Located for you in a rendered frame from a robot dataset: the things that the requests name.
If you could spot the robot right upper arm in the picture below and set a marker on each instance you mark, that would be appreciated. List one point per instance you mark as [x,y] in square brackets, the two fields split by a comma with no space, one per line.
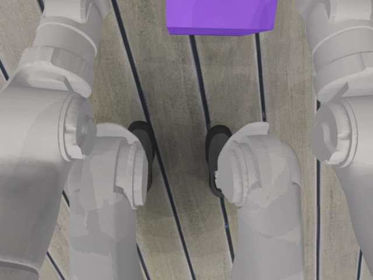
[342,136]

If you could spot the robot right shin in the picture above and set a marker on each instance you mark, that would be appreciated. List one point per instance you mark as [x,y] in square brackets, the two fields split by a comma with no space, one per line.
[259,128]

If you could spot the left robot forearm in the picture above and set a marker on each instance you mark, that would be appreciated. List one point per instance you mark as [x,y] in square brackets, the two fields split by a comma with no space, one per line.
[66,43]

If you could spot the right robot forearm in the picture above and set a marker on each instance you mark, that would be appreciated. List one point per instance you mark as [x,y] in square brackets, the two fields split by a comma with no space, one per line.
[340,38]

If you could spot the carton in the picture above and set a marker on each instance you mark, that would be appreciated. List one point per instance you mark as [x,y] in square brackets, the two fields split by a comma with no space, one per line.
[220,17]

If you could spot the robot left foot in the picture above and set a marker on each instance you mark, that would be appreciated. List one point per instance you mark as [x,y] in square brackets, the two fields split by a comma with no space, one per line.
[145,134]

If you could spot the robot left upper arm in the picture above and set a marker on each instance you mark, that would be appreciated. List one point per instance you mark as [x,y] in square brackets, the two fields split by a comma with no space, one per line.
[42,132]

